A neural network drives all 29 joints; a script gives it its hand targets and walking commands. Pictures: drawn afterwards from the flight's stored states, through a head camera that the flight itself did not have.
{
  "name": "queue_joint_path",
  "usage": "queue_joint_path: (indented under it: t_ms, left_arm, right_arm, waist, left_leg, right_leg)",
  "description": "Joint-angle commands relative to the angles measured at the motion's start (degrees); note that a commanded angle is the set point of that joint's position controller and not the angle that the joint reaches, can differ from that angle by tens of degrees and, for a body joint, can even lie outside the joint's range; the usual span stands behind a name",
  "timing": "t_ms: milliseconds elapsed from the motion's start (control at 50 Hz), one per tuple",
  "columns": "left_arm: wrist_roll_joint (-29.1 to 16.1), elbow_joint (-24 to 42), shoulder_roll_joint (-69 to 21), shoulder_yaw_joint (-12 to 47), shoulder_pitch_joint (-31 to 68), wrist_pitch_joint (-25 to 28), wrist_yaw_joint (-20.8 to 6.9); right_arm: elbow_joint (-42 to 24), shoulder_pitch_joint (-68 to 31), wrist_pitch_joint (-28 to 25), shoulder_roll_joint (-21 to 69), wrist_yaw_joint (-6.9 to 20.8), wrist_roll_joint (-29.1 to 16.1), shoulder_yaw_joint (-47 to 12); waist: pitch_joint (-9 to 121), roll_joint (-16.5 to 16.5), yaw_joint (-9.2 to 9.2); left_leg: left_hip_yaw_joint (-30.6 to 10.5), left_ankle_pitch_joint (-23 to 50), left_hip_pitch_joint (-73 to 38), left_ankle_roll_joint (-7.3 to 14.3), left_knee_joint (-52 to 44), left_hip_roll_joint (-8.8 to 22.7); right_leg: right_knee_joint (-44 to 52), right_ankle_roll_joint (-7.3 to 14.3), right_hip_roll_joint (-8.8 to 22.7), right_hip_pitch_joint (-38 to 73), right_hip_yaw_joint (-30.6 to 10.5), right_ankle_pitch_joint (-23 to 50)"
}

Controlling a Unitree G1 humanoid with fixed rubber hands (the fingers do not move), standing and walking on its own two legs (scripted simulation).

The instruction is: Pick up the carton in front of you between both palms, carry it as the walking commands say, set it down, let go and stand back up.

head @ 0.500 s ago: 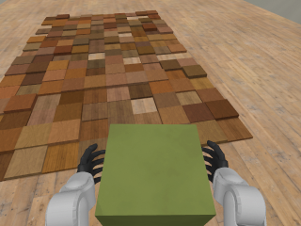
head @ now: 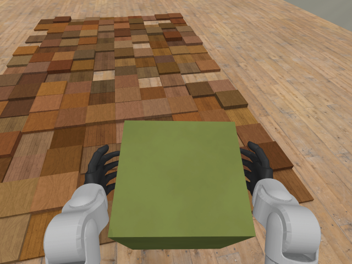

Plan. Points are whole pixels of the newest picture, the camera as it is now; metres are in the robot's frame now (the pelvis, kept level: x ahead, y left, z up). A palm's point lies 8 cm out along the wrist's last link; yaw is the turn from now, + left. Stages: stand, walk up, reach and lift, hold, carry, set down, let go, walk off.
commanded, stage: carry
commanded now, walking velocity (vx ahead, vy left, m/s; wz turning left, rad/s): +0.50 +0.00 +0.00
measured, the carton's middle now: (178, 192) +0.28 +0.00 +0.06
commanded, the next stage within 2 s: none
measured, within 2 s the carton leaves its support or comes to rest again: neither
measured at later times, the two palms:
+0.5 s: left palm (127, 61) +0.68 +0.15 +0.16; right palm (222, 62) +0.69 -0.15 +0.16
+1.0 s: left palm (143, 23) +1.03 +0.13 +0.17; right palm (214, 28) +0.99 -0.17 +0.16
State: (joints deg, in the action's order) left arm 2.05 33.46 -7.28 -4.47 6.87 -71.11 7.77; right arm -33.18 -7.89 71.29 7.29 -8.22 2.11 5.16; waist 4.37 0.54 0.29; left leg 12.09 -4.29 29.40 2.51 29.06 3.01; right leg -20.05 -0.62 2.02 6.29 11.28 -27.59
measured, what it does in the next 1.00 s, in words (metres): climbs: right foot, then left foot 0.04 m higher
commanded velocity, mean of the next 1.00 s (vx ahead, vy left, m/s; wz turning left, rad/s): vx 0.50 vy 0.00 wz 0.00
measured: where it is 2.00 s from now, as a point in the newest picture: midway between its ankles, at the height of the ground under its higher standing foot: (169, 131)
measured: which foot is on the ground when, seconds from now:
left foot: down 0.00-0.46, up 0.48-0.76, down 0.78-1.00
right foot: down 0.00-0.04, up 0.06-0.42, down 0.44-0.84, up 0.86-1.00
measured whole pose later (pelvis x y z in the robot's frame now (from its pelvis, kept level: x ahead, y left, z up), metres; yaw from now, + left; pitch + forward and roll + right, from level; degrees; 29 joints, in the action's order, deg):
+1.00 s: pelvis +0.65 +0.03 +0.06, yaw -1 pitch +7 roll +0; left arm 0.5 22.4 -6.7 -18.0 33.7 -69.5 8.8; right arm -19.4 -35.7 68.5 6.6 -11.5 -0.7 13.7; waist -9.1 -2.7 -7.5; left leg 2.3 -16.2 22.5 -5.8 29.5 -0.7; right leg -68.0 2.4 -1.3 -37.1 0.3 -30.7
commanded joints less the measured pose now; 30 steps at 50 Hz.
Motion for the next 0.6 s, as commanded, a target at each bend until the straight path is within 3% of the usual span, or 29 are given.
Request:
queue_joint_path:
  t_ms: [0, 20, 40, 60, 80, 100, 140, 240, 360, 400, 420, 440, 460, 480, 500, 520, 540, 560, 580]
  left_arm:
    - [-18.31, 2.63, -28.66, 35.11, 35.53, -1.32, -5.5]
    - [-18.9, 2.28, -28.91, 34.94, 37.8, -2.2, -4.81]
    - [-19.35, 0.88, -29.33, 34.27, 40.62, -2.6, -4.16]
    - [-19.82, -0.6, -30.73, 33.19, 43.93, -2.9, -3.71]
    - [-19.54, -2.45, -31.74, 32.0, 45.75, -2.96, -3.37]
    - [-18.98, -4.11, -33.31, 31.32, 48.03, -2.89, -3.21]
    - [-17.9, -7.51, -36.36, 30.46, 51.5, -2.44, -3.23]
    - [-15.79, -14.09, -37.75, 28.63, 60.74, -0.97, -2.66]
    - [-15.53, -20.65, -38.2, 25.56, 66.78, -0.82, -2.48]
    - [-15.76, -22.05, -38.76, 24.64, 67.98, -1.11, -2.78]
    - [-15.78, -22.99, -39.07, 24.18, 68.02, -1.22, -2.95]
    - [-15.5, -24.16, -39.02, 23.49, 67.81, -1.19, -3.08]
    - [-15.35, -24.98, -39.04, 23.11, 66.98, -1.07, -3.18]
    - [-15.23, -26.29, -38.79, 22.59, 66.72, -1.21, -3.15]
    - [-15.66, -26.24, -40.11, 22.77, 64.98, -1.12, -3.32]
    - [-16.82, -23.65, -43.33, 23.96, 66.9, -0.66, -3.77]
    - [-18.19, -20.56, -46.17, 25.22, 69.57, -0.21, -4.26]
    - [-19.47, -16.94, -48.83, 26.89, 71.76, 0.33, -4.64]
    - [-20.55, -13.89, -50.38, 28.68, 73.1, 1.02, -4.87]
  right_arm:
    - [-0.24, -31.56, 1.26, 30.29, 6.28, -18.59, -34.94]
    - [1.36, -34.06, 1.51, 27.43, 5.68, -17.95, -33.43]
    - [1.69, -36.26, 2.17, 28.62, 5.28, -19.0, -33.46]
    - [1.48, -40.27, 2.5, 29.39, 5.03, -20.16, -33.37]
    - [2.53, -43.34, 2.58, 31.68, 4.98, -20.78, -33.58]
    - [3.58, -46.47, 2.37, 33.84, 5.16, -21.46, -33.74]
    - [5.62, -52.26, 1.8, 37.5, 5.7, -22.21, -33.68]
    - [12.58, -61.5, 0.67, 38.86, 5.98, -21.99, -31.62]
    - [20.28, -65.61, 0.38, 39.14, 4.74, -19.17, -27.32]
    - [21.62, -67.05, 0.6, 39.85, 4.55, -18.73, -26.77]
    - [22.29, -67.27, 0.81, 40.33, 4.47, -18.68, -26.59]
    - [23.12, -67.04, 1.08, 40.98, 4.44, -18.55, -26.7]
    - [22.72, -69.37, 1.26, 41.17, 4.45, -18.35, -26.97]
    - [23.81, -68.98, 1.53, 43.16, 4.44, -18.35, -26.84]
    - [24.04, -66.67, 1.54, 43.13, 4.47, -17.65, -25.36]
    - [22.42, -69.42, 1.22, 45.19, 4.52, -17.59, -26.0]
    - [21.14, -70.94, 0.83, 46.96, 4.47, -17.5, -26.09]
    - [19.81, -70.18, 0.19, 47.9, 4.45, -16.62, -26.17]
    - [18.45, -68.71, -0.58, 47.85, 4.37, -15.56, -25.99]
  waist:
    - [17.51, -1.24, -4.42]
    - [22.71, -16.9, -4.04]
    - [20.72, -17.49, -3.42]
    - [20.55, -14.17, -3.27]
    - [20.74, -7.49, -3.24]
    - [19.44, -3.86, -3.13]
    - [20.1, -5.58, -2.38]
    - [18.83, -7.51, -2.7]
    - [16.17, -9.22, -3.95]
    - [16.35, -9.42, -2.67]
    - [18.14, -8.4, -0.3]
    - [21.7, -3.81, 2.07]
    - [25.71, 4.64, 4.41]
    - [29.01, 15.31, 3.61]
    - [31.17, 20.2, 6.01]
    - [29.79, 15.63, 7.05]
    - [27.08, 9.69, 7.5]
    - [25.67, 4.7, 6.17]
    - [25.5, 3.81, 5.4]
  left_leg:
    - [-6.55, -10.79, -33.37, 1.46, -2.41, 2.43]
    - [-37.63, -21.38, -44.47, 10.49, -9.63, 17.76]
    - [-43.4, -14.97, -44.27, 11.92, -14.66, 19.72]
    - [-37.56, -6.59, -42.7, 11.6, -11.83, 19.0]
    - [-31.8, 0.98, -40.03, 10.22, -9.7, 17.81]
    - [-26.83, 5.14, -35.72, 8.87, -9.6, 16.11]
    - [-20.52, 3.85, -32.2, 6.8, -11.3, 14.02]
    - [-13.92, 6.92, -33.93, 8.57, -12.08, 12.1]
    - [-7.81, 17.03, -35.78, 7.88, -6.49, 8.94]
    - [-6.65, 25.57, -36.08, 6.47, -1.21, 8.74]
    - [-4.18, 30.61, -34.45, 4.58, 5.84, 7.76]
    - [-1.17, 28.72, -29.91, 2.2, 17.13, 5.09]
    - [-2.52, 15.06, -15.21, -0.49, 30.27, 3.68]
    - [-5.47, -17.97, 3.95, -1.9, 41.87, -2.63]
    - [-9.65, -27.44, 16.53, -1.94, 53.48, -6.31]
    - [-12.96, -26.21, 22.67, -0.67, 56.6, -3.69]
    - [-13.66, -24.83, 25.43, 0.13, 56.7, -2.18]
    - [-13.84, -22.72, 25.5, 0.5, 53.42, -0.72]
    - [-13.61, -21.25, 25.06, 0.61, 50.05, 0.07]
  right_leg:
    - [-30.15, 3.28, 5.7, -15.91, 1.48, 35.93]
    - [-48.01, 0.85, -3.14, -33.96, -1.76, 16.33]
    - [-57.55, 1.94, -4.48, -42.59, -8.96, 0.53]
    - [-61.71, 3.52, -1.57, -45.37, -11.95, 1.94]
    - [-60.56, 4.23, 1.04, -45.98, -12.59, 4.48]
    - [-56.94, 4.41, 2.59, -45.65, -12.53, 7.12]
    - [-51.0, 3.87, 3.43, -43.08, -11.22, 9.98]
    - [-37.24, 2.71, 2.77, -47.35, -7.55, 14.4]
    - [-19.17, 3.74, -0.45, -43.06, -3.38, 21.66]
    - [-14.0, 4.86, -2.46, -38.08, -2.02, 22.69]
    - [-10.37, 5.24, -4.45, -30.45, -0.42, 24.55]
    - [-6.42, 5.6, -5.79, -18.09, 0.92, 26.51]
    - [-8.84, 8.49, 3.93, 0.0, -9.39, 34.64]
    - [-10.83, 14.33, 17.94, 15.18, -31.56, 55.12]
    - [-8.41, 20.57, 19.64, 21.01, -38.79, 54.6]
    - [-9.27, 20.14, 18.77, 22.07, -37.0, 51.96]
    - [-9.31, 18.5, 17.85, 19.56, -34.02, 49.8]
    - [-8.55, 15.87, 16.65, 16.78, -31.13, 45.56]
    - [-7.9, 14.28, 15.95, 15.25, -29.38, 42.34]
